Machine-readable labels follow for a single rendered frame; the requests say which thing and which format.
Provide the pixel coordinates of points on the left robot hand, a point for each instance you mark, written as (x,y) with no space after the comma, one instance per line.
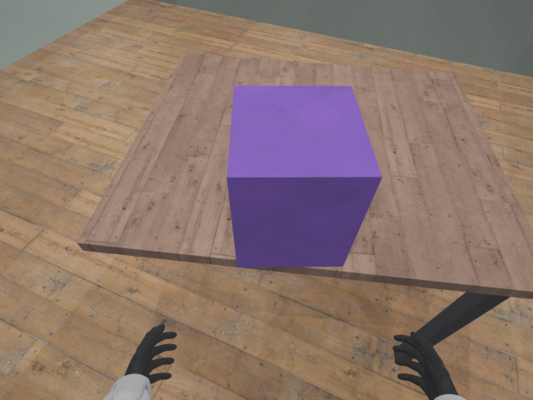
(142,362)

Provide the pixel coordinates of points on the robot left forearm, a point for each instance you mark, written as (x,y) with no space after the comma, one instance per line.
(130,387)

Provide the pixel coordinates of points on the table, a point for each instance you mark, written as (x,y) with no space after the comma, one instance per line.
(444,215)

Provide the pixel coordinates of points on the carton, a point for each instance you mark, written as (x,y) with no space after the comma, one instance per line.
(301,175)

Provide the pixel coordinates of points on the right robot hand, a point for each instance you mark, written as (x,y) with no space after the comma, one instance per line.
(435,379)

